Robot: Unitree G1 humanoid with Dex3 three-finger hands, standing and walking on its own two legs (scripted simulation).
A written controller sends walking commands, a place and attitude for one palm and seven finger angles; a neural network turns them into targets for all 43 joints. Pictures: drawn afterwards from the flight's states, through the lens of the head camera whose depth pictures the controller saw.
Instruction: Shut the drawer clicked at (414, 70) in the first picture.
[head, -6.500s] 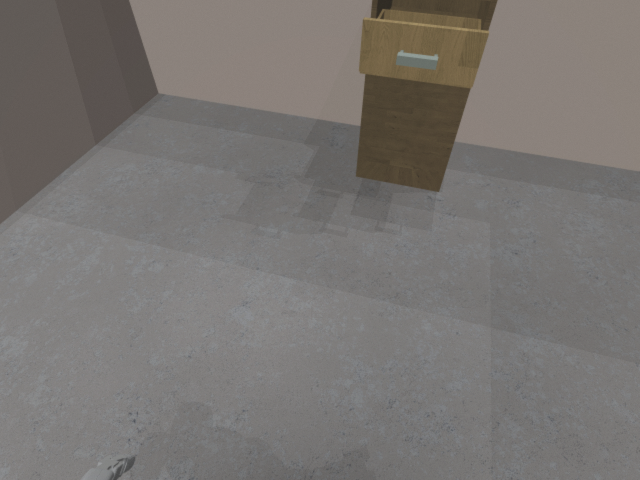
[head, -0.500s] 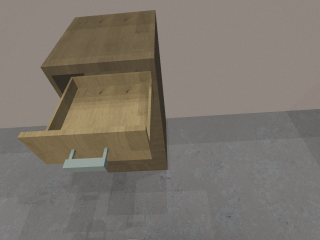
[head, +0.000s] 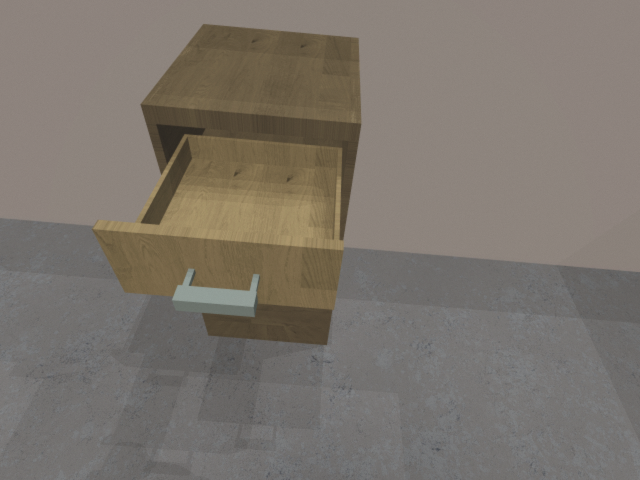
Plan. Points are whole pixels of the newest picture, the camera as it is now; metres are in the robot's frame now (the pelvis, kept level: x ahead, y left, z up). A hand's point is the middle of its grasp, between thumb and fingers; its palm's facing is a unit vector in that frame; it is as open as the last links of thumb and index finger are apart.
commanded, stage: come to a stop and stand still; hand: left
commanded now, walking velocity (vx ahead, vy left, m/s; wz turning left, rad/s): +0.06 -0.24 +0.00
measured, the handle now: (219, 289) +0.39 +0.19 -0.03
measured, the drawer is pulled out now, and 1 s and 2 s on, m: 0.29 0.29 0.29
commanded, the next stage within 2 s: look again from close up in 0.12 s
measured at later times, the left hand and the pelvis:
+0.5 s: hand out of the picture +0.07 +0.14 -0.17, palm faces +0.03 -0.97 -0.25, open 7.2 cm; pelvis +0.02 -0.04 -0.01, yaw +0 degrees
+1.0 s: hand out of the picture +0.01 +0.09 -0.17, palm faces +0.06 -0.98 -0.19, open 7.4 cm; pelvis +0.03 -0.07 -0.01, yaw +1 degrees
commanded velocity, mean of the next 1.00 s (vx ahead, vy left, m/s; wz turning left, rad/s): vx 0.03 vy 0.01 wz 0.00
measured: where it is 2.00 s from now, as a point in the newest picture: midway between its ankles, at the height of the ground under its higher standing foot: outside the picture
